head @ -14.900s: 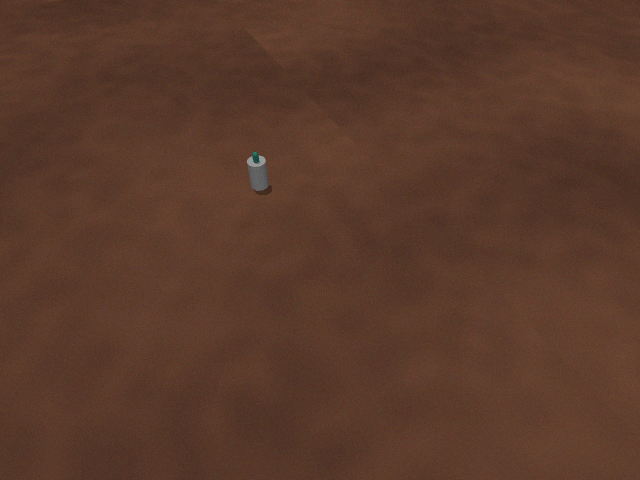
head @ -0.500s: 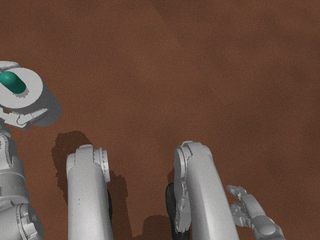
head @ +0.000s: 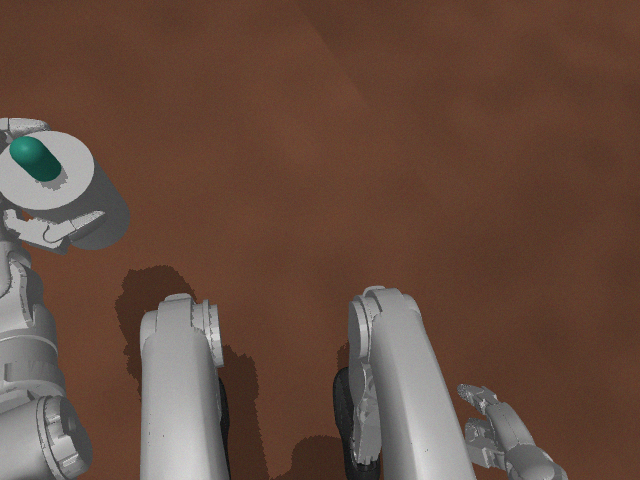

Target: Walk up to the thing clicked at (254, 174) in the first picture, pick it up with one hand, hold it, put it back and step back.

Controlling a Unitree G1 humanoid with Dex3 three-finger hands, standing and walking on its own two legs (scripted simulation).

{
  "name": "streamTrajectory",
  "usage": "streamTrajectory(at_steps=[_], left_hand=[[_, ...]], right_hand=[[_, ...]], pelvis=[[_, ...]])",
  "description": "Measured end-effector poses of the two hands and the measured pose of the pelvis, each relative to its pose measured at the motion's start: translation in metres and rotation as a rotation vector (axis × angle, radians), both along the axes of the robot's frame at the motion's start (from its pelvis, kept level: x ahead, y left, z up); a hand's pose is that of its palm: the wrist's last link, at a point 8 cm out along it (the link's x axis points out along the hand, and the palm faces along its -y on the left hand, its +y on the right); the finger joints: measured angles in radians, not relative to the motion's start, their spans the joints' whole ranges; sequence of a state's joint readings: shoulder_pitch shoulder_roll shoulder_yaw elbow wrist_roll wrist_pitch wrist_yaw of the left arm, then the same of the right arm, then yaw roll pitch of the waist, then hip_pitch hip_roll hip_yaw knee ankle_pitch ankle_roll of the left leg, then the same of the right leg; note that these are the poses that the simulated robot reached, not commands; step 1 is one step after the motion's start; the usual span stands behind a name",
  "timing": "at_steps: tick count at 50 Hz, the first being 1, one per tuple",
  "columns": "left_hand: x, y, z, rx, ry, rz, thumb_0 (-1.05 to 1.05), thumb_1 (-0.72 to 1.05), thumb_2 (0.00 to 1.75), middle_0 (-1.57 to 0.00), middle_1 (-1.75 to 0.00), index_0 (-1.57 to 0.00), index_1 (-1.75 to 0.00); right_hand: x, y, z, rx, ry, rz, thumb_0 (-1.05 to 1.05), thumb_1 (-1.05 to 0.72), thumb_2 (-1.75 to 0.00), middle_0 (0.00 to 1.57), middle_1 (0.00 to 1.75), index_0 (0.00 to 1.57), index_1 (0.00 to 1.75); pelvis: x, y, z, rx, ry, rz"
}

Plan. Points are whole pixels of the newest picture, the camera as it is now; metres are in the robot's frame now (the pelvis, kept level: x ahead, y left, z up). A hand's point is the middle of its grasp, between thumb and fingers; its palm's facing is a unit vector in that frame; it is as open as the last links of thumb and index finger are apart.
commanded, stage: lift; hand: left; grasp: from the side
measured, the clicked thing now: (65, 189) +0.44 +0.29 -0.04
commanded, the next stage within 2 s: none
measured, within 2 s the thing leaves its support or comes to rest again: neither
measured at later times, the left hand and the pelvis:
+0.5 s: hand (8, 164) +0.41 +0.28 +0.06, palm faces +0.28 -0.96 -0.05, open 11.8 cm; pelvis +0.01 +0.00 +0.06, yaw +2 degrees
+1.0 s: hand out of the picture +0.39 +0.27 +0.25, palm faces +0.32 -0.95 -0.06, open 11.8 cm; pelvis +0.04 +0.01 +0.22, yaw +5 degrees
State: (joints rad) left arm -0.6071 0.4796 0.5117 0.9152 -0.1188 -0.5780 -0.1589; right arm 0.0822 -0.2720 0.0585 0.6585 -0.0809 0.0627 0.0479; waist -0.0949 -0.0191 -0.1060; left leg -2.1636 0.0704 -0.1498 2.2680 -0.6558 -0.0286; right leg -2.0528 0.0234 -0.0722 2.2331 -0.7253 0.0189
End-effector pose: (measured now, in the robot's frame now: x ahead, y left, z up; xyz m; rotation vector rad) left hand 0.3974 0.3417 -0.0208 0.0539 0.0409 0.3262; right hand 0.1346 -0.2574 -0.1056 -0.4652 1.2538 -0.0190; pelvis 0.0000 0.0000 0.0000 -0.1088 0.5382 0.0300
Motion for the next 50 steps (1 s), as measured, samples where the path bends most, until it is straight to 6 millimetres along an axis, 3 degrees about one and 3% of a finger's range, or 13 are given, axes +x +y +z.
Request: streamTrajectory(at_steps=[10,22,36,50], left_hand=[[-0.002,-0.003,0.019,0.0,-0.013,-0.03,-0.04,-0.61,0.96,-0.63,-1.03,-0.64,-1.06],[-0.016,-0.01,0.071,-0.005,-0.016,-0.036,-0.04,-0.61,0.96,-0.63,-1.03,-0.64,-1.06],[-0.035,-0.019,0.166,0.002,-0.018,-0.027,-0.04,-0.61,0.96,-0.64,-1.02,-0.65,-1.05],[-0.049,-0.029,0.275,-0.001,0.003,-0.002,-0.03,-0.61,0.95,-0.64,-1.01,-0.66,-1.04]], right_hand=[[0.001,-0.001,0.008,0.012,-0.012,-0.028,0.0,-0.93,-0.9,0.2,0.3,0.2,0.3],[0.021,0.005,0.043,0.045,-0.093,-0.056,0.01,-0.93,-0.9,0.2,0.3,0.2,0.3],[0.052,0.02,0.12,0.075,-0.19,-0.075,0.01,-0.93,-0.89,0.2,0.3,0.2,0.3],[0.082,0.038,0.222,0.11,-0.3,-0.081,0.01,-0.93,-0.89,0.2,0.3,0.2,0.3]], pelvis=[[0.002,-0.001,0.01,0.009,0.01,0.005],[0.004,-0.001,0.049,0.019,0.025,0.016],[0.015,0.003,0.123,0.021,0.0,0.041],[0.037,0.009,0.215,0.036,-0.099,0.075]])
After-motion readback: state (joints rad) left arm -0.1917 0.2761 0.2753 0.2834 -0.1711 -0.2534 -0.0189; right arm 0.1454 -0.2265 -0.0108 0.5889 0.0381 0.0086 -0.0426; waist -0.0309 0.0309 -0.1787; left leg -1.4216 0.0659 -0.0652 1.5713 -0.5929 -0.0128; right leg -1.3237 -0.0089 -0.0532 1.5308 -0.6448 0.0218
